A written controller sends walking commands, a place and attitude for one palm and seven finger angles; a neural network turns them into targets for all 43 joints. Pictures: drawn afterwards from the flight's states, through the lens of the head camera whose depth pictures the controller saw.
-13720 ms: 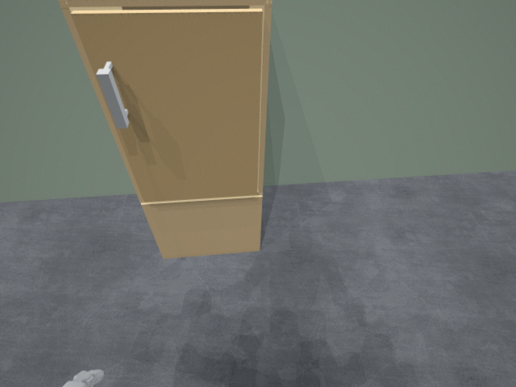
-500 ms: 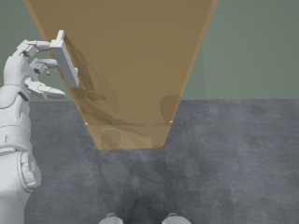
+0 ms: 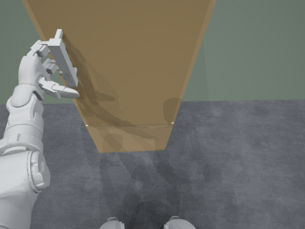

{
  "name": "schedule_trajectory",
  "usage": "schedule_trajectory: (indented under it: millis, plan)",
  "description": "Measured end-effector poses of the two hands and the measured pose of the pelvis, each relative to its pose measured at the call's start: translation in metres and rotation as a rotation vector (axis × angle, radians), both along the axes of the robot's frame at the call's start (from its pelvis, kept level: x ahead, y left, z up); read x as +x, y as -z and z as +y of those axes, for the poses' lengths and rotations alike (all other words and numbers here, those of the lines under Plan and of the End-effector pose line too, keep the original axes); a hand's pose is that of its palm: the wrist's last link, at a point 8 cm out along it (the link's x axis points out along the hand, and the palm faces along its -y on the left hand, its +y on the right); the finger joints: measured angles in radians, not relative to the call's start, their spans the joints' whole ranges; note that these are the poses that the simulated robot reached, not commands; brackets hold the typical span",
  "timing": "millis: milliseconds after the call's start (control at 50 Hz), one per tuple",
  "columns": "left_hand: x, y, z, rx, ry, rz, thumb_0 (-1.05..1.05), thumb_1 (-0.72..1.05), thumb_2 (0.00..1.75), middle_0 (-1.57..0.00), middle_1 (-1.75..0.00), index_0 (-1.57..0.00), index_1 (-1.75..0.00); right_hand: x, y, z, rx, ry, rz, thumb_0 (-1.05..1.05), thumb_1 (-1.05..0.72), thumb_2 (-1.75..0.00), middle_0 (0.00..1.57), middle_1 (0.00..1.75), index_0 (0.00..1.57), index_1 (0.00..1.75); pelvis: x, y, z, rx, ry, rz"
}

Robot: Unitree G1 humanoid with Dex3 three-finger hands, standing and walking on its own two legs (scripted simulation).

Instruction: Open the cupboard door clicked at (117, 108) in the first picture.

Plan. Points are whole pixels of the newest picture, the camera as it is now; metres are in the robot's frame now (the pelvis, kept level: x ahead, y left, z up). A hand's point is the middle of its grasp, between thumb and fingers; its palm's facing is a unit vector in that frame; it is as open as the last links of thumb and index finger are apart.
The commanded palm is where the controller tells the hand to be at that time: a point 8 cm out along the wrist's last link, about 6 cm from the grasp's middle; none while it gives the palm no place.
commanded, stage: slide the fingers in behind the handle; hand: left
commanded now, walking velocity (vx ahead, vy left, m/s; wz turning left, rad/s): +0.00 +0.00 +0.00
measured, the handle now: (66, 59) +0.54 +0.20 +0.11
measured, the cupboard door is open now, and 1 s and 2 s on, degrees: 0 0 14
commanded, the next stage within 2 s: close the thumb around the handle in 0.64 s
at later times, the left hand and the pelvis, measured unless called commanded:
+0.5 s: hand (65, 70) +0.49 +0.19 +0.11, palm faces -0.01 -1.00 +0.00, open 13.7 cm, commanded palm +0.47 +0.24 +0.11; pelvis +0.00 +0.00 +0.00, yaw +0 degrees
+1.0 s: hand (68, 71) +0.49 +0.19 +0.11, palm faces +0.00 -1.00 -0.01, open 11.9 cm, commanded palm +0.47 +0.23 +0.11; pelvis +0.00 +0.00 +0.00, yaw +0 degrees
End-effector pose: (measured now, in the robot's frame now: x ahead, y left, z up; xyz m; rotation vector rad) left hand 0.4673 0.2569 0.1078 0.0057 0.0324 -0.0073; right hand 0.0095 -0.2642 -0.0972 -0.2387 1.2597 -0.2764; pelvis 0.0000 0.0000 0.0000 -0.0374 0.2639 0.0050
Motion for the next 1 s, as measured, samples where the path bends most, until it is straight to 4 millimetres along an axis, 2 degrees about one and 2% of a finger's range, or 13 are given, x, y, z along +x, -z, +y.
schedule_trajectory:
  millis: [220,800,900,1000]
  plan:
    - [0.002,-0.003,-0.014,-0.015,0.008,-0.021,-0.01,-0.5,0.3,-0.3,-1.2,-0.3,-1.2,-0.003,0.002,0.002,0.014,0.005,0.002,0.01,-0.91,-0.9,0.21,0.3,0.21,0.3,0.001,0.0,0.0,0.003,0.004,0.0]
    - [0.005,-0.001,-0.012,-0.006,-0.01,-0.024,-0.01,-0.49,0.3,-0.35,-1.23,-0.35,-1.24,-0.004,0.004,0.005,0.01,-0.013,0.017,0.01,-0.91,-0.9,0.21,0.3,0.21,0.3,-0.001,0.002,0.003,0.0,-0.005,0.012]
    - [0.005,-0.002,-0.013,0.001,-0.017,-0.021,-0.01,-0.4,0.34,-0.35,-1.23,-0.34,-1.25,-0.004,0.005,0.007,0.018,-0.013,0.017,0.01,-0.91,-0.9,0.21,0.3,0.21,0.3,-0.001,0.002,0.003,0.0,-0.006,0.012]
    - [0.004,0.001,-0.017,0.006,-0.007,-0.008,-0.01,-0.2,0.43,-0.34,-1.24,-0.34,-1.26,-0.003,0.006,0.007,0.024,-0.011,0.013,0.01,-0.91,-0.9,0.21,0.3,0.21,0.3,0.0,0.001,0.003,0.0,-0.004,0.009]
